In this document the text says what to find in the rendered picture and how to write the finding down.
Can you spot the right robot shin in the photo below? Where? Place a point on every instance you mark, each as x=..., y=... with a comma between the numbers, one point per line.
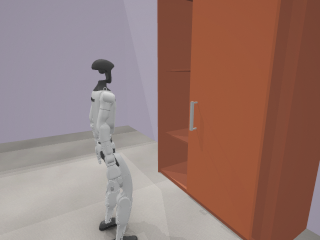
x=123, y=211

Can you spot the handle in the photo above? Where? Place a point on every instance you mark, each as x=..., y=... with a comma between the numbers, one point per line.
x=191, y=123

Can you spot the robot left hand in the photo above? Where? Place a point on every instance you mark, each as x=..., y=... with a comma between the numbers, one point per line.
x=98, y=158

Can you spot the wardrobe door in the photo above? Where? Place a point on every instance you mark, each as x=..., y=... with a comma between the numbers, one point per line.
x=232, y=54
x=281, y=77

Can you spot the robot right hand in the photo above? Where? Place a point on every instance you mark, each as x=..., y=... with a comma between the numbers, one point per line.
x=112, y=173

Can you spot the robot right forearm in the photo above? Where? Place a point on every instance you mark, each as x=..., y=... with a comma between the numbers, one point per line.
x=105, y=141

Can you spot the right robot upper arm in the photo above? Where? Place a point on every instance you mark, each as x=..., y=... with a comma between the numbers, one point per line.
x=106, y=101

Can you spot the robot left forearm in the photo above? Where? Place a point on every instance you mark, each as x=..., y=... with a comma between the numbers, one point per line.
x=96, y=136

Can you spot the left robot thigh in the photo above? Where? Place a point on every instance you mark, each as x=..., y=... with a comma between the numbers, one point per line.
x=116, y=185

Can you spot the left robot upper arm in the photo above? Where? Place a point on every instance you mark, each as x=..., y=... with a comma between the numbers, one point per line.
x=91, y=115

